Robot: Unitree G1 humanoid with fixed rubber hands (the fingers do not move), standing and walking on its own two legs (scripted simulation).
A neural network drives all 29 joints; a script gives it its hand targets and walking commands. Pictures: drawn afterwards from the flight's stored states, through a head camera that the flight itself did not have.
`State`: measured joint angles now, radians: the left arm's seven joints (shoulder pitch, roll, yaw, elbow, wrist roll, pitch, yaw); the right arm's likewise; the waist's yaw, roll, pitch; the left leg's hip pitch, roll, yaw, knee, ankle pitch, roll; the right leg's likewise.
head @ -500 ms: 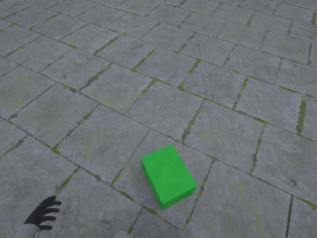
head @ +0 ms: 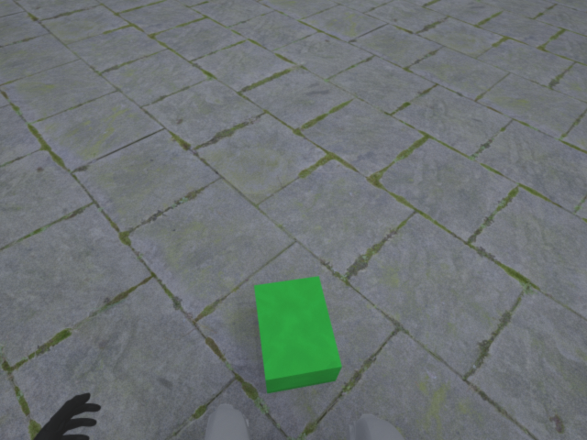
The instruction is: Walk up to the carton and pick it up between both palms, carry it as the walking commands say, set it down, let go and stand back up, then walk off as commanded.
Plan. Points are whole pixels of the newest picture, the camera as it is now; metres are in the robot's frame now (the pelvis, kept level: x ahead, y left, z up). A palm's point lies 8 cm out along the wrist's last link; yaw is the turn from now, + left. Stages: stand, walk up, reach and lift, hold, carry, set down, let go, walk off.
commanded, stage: walk up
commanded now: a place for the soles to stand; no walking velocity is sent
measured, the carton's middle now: (294, 332) +0.51 +0.03 -0.62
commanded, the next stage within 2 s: none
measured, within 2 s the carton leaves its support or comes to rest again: neither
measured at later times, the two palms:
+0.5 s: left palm out of the picture -0.02 +0.20 -0.05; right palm out of the picture +0.15 -0.43 -0.06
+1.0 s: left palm out of the picture -0.08 +0.16 -0.04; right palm out of the picture +0.17 -0.45 -0.02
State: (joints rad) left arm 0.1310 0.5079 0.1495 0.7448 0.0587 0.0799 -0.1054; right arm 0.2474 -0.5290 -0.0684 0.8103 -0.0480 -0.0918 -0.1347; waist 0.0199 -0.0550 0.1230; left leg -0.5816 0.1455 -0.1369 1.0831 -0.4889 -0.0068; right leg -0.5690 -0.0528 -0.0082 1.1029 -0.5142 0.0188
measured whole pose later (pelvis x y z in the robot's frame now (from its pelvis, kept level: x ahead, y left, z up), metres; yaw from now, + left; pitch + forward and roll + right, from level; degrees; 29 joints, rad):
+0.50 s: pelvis -0.01 -0.13 +0.05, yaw +14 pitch -3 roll +1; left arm 0.18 0.40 0.07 0.93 0.03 -0.04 0.00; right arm 0.19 -0.43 -0.03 0.96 0.00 -0.02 -0.03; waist 0.03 0.00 0.12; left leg -0.45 -0.02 -0.06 0.97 -0.47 0.05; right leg -0.35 -0.03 -0.30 0.76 -0.38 -0.14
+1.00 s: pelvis +0.00 -0.15 +0.07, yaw +21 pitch -2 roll +0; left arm 0.25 0.40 0.06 0.99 0.02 0.02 -0.02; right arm 0.20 -0.42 -0.06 1.00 -0.03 0.01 -0.03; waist -0.02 -0.02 0.06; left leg -0.24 0.06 0.06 0.58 -0.30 0.06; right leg -0.34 0.02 -0.13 0.84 -0.44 0.09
